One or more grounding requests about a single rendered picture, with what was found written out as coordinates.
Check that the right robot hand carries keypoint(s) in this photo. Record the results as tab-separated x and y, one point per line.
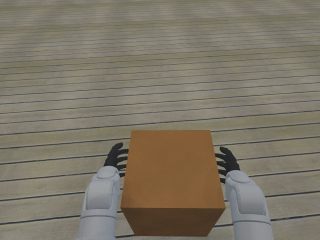
230	163

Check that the right robot forearm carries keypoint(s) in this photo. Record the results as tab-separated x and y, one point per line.
249	210

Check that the left robot forearm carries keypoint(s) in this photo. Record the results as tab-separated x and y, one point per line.
99	208

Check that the carton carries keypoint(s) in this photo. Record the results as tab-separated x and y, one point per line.
172	186

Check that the left robot hand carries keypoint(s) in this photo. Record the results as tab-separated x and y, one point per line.
112	159

